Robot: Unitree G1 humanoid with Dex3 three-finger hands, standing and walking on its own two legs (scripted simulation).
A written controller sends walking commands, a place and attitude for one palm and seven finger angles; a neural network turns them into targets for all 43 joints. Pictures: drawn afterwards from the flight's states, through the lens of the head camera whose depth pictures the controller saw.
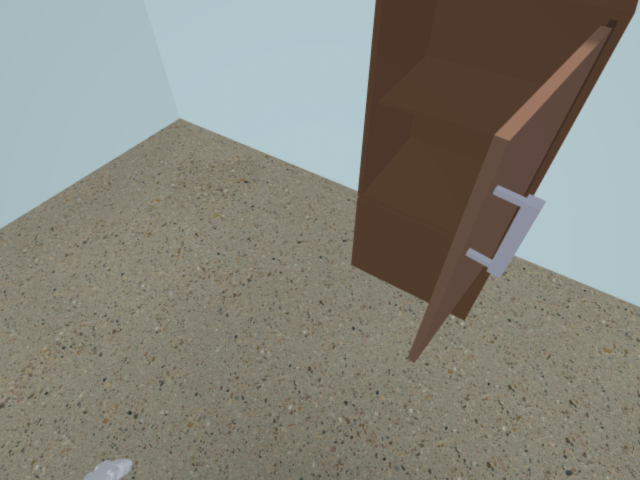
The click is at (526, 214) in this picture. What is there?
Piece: cupboard door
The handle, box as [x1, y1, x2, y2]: [466, 185, 545, 278]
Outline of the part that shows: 498,185 495,188 493,194 518,205 520,208 492,260 470,248 467,251 466,255 487,266 487,271 499,278 545,201 530,194 526,198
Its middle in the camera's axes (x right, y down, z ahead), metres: +0.26 -0.01 +0.57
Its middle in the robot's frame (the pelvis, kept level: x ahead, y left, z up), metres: +0.45 -0.23 +0.06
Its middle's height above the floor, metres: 0.83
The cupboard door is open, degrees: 82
